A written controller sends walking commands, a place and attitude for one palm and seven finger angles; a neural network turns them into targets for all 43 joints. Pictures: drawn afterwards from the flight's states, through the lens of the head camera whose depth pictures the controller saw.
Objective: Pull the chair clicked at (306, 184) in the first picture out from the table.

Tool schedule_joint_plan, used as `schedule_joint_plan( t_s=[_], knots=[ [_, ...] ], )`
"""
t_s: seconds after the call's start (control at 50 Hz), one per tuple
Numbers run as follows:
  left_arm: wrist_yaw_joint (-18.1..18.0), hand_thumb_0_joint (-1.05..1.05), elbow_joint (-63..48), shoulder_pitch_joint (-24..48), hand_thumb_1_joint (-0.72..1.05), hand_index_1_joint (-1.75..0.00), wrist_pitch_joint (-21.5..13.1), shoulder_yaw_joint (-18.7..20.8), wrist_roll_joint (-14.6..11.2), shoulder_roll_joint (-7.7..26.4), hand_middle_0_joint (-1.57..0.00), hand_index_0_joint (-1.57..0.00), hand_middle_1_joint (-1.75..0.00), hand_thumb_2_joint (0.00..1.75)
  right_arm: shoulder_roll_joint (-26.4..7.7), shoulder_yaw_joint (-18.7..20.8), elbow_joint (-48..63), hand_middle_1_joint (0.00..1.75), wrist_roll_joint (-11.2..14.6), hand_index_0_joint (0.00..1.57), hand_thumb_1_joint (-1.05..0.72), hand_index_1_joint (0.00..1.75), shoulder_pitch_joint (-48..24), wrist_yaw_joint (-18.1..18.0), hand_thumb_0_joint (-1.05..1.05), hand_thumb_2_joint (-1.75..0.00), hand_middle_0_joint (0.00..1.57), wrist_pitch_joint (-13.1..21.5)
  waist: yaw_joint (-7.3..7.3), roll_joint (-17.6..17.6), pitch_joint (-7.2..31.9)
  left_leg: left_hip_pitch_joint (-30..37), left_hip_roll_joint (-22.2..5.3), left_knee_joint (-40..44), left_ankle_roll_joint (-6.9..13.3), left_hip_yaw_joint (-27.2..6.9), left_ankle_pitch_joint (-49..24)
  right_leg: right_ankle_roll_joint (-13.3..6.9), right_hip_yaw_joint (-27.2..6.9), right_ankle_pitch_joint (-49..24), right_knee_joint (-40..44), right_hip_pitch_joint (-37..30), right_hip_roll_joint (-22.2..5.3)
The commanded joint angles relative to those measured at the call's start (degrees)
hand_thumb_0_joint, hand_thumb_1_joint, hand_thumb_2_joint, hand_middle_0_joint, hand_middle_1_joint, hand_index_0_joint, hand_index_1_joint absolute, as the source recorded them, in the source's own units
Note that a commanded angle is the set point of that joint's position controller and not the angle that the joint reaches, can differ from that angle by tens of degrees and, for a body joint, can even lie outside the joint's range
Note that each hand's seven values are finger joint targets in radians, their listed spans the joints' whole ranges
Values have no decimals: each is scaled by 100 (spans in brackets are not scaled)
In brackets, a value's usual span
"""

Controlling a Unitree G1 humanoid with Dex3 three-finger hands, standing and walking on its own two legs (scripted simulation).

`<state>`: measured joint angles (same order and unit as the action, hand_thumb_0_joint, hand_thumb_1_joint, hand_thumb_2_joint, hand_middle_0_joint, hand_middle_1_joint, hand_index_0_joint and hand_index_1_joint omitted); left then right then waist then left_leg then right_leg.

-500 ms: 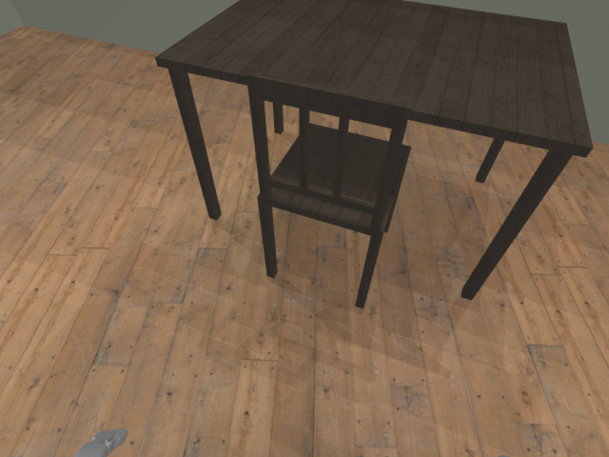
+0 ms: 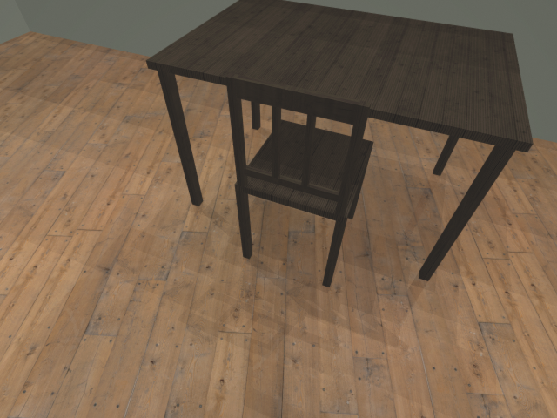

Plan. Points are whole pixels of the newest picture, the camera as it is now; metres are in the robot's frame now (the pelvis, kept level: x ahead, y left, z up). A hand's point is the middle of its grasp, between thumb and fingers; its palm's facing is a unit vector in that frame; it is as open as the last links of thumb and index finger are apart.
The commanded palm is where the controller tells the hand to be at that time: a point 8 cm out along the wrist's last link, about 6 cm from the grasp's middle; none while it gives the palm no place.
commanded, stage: stand and wait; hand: left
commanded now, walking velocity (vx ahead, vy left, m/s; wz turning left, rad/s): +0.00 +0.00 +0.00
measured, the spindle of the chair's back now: (276, 143) +0.85 +0.06 -0.12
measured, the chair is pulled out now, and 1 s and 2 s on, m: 0.00 0.00 0.00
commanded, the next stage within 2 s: look at it before walking up in 0.36 s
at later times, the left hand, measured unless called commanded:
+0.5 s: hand out of the picture +0.07 +0.24 -0.15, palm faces -0.03 -0.94 -0.33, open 7.4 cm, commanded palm none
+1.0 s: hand out of the picture +0.07 +0.24 -0.15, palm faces -0.03 -0.94 -0.33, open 7.4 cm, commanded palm none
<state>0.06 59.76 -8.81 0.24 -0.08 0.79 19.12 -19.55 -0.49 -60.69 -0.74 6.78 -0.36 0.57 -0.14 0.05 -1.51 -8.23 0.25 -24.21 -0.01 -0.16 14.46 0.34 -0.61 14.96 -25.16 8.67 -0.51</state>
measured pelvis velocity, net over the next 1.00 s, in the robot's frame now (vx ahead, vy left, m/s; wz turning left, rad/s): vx -0.01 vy -0.01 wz -0.01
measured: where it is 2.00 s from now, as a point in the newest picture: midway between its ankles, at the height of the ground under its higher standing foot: outside the picture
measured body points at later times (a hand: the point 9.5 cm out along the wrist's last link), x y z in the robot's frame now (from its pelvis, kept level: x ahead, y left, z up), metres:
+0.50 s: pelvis -0.01 -0.01 +0.00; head -0.01 -0.01 +0.45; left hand +0.07 +0.28 -0.13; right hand +0.05 -0.30 -0.14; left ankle -0.01 +0.12 -0.74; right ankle -0.01 -0.12 -0.74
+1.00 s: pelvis -0.01 -0.01 +0.00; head +0.00 -0.01 +0.45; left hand +0.07 +0.29 -0.13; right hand +0.06 -0.30 -0.13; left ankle -0.01 +0.12 -0.74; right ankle -0.01 -0.12 -0.74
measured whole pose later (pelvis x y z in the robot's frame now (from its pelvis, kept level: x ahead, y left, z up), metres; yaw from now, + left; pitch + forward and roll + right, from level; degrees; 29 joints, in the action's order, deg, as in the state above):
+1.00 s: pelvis -0.01 -0.01 +0.00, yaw -1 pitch -1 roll +0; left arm 0.1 62.8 -8.0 -0.6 0.1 0.8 19.0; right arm -19.3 -0.6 -64.3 -0.6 6.9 -0.3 1.0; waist 0.1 0.1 -1.4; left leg -7.4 -0.6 -20.4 -0.6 0.2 11.7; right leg -0.1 -1.0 11.8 -21.1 8.0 0.4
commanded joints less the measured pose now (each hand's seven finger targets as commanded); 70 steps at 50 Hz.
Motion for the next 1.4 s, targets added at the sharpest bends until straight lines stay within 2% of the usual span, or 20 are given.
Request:
schedule_joint_plan(
  t_s=[0.0, 0.12, 0.2, 0.26, 0.42, 0.5, 0.62, 1.06, 1.08, 1.16, 1.28, 1.34, 1.38],
  knots=[
    [-70, 0, -354, 351, 90, -30, -149, 250, -22, 1194, -20, -20, -30, 90, -1115, 249, 360, 30, 13, 20, -90, 30, -348, -74, 0, -90, 20, 139, 14, -11, 394, 45, -642, 448, 208, -479, -1051, -217, -521, -1200, 418, -74, -620],
    [-64, 0, -218, 329, 90, -30, -157, 236, -25, 1199, -20, -20, -30, 90, -1108, 225, 200, 30, 16, 20, -90, 30, -282, -61, 0, -90, 20, 131, 12, -40, 245, -26, -638, 569, 182, -491, -739, -214, -579, -817, 596, 21, -623],
    [-61, 0, -165, 326, 90, -30, -166, 237, -25, 1190, -20, -20, -30, 90, -1117, 223, 135, 30, 15, 20, -90, 30, -230, -57, 0, -90, 20, 137, 16, -74, 307, 5, -649, 586, 170, -502, -721, -215, -603, -734, 635, 22, -615],
    [-66, 0, -134, 324, 90, -30, -182, 235, -30, 1183, -20, -20, -30, 90, -1111, 222, 84, 30, 12, 20, -90, 30, -216, -56, 0, -90, 20, 145, 15, -127, 366, 50, -659, 573, 154, -486, -866, -221, -611, -927, 623, -16, -631],
    [-69, 0, -106, 338, 90, -30, -182, 244, -23, 1173, -20, -20, -30, 90, -1097, 224, 26, 30, 12, 20, -90, 30, -190, -59, 0, -90, 20, 154, 11, -11, 305, 4, -672, 631, 144, -497, -829, -219, -628, -853, 651, 10, -617],
    [-71, 0, -114, 349, 90, -30, -189, 247, -19, 1174, -20, -20, -30, 90, -1102, 230, 27, 30, 18, 20, -90, 30, -192, -60, 0, -90, 20, 153, 17, -81, 326, 27, -678, 624, 143, -500, -833, -218, -646, -855, 680, 17, -617],
    [-74, 0, -104, 356, 90, -30, -199, 252, -20, 1166, -20, -20, -30, 90, -1093, 235, 15, 30, 15, 20, -90, 30, -196, -65, 0, -90, 20, 166, 17, -74, 383, 105, -706, 630, 139, -488, -1035, -214, -612, -1134, 643, -38, -621],
    [-62, 0, -74, 310, 90, -30, -187, 256, -18, 1191, -20, -20, -30, 90, -1141, 243, 4, 30, 19, 20, -90, 30, -235, -83, 0, -90, 20, 168, 19, 33, 358, 288, -760, 677, 119, -419, -1125, -219, -666, -1328, 702, -12, -585],
    [-57, 0, -105, 310, 90, -30, -166, 278, -10, 1192, -20, -20, -30, 90, -1126, 260, 20, 30, 14, 20, -90, 30, -201, -92, 0, -90, 20, 161, 22, 35, 319, 296, -772, 614, 116, -367, -1126, -235, -702, -1404, 638, 63, -558],
    [-84, 0, -122, -40, 90, -30, 22, 207, -15, 612, -20, -20, -30, 90, -497, 189, 62, 30, 8, 20, -90, 30, 169, -123, 0, -90, 20, 41, 48, -30, 290, 222, -806, 311, 11, -76, -1035, -168, -817, -1669, 296, 331, -517],
    [-63, 0, -448, -250, 90, -30, 123, 303, 22, 558, -20, -20, -30, 90, -547, 348, 407, 30, 5, 20, -90, 30, 312, -166, 0, -90, 20, -47, 43, 66, 313, 150, -1022, 15, 113, 0, -956, -179, -850, -1726, -357, 762, -287],
    [-47, 0, -589, -360, 90, -30, 144, 347, 36, 491, -20, -20, -30, 90, -501, 420, 567, 30, 2, 20, -90, 30, 263, -166, 0, -90, 20, -68, -3, 145, 265, -62, -1061, -146, 149, 40, -578, -194, -932, -1547, -554, 945, -228],
    [-49, 0, -665, -421, 90, -30, 142, 370, 50, 488, -20, -20, -30, 90, -418, 448, 656, 30, 6, 20, -90, 30, 262, -157, 0, -90, 20, -83, -2, 79, 277, -208, -986, -339, 122, 131, -222, -259, -1145, -1428, -510, 1014, -266]
  ],
)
